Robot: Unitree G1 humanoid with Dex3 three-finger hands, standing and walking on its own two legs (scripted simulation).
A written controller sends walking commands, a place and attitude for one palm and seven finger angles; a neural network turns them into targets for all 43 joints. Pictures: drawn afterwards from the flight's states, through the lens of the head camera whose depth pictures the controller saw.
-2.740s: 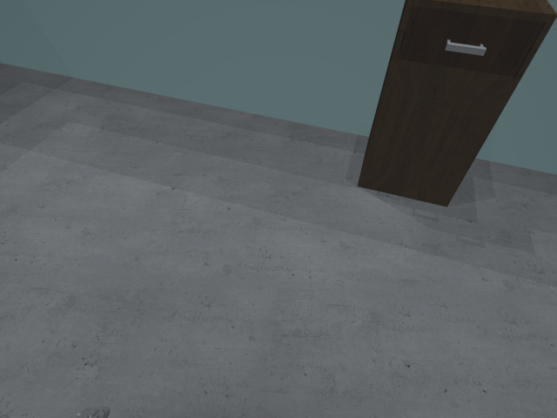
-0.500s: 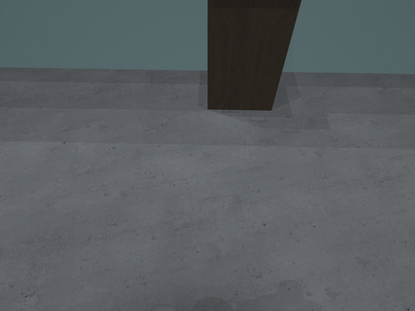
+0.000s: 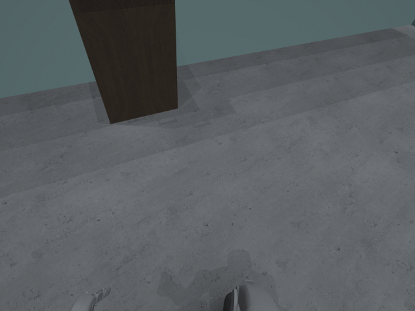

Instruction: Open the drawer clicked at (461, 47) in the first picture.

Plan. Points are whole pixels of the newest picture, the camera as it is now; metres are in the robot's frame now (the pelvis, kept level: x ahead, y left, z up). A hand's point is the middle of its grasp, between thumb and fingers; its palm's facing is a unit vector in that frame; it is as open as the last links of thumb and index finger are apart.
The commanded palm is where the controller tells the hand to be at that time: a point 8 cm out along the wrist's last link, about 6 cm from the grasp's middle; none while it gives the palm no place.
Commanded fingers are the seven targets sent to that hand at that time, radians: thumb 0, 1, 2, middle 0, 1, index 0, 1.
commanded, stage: walk to a spot facing it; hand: left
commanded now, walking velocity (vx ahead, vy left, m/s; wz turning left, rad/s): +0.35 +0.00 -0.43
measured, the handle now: out of the picture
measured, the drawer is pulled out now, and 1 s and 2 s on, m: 0.00 0.00 0.00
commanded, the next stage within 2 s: turn to face it in 1.20 s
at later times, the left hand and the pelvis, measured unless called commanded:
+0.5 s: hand (127, 242) +0.29 +0.19 -0.18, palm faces -0.15 -0.97 -0.17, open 7.3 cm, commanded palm none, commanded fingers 0.00 0.90 0.90 -0.20 -0.30 -0.20 -0.30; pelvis +0.21 +0.01 -0.01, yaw -11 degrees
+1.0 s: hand (194, 154) +0.58 +0.03 -0.19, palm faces -0.35 -0.92 -0.18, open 7.3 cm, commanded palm none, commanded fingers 0.00 0.90 0.90 -0.20 -0.30 -0.20 -0.30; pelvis +0.43 -0.10 -0.02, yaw -22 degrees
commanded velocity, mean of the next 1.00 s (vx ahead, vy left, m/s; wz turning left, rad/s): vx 0.37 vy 0.00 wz -0.28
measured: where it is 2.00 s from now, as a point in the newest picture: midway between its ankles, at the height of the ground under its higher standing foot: (236, 204)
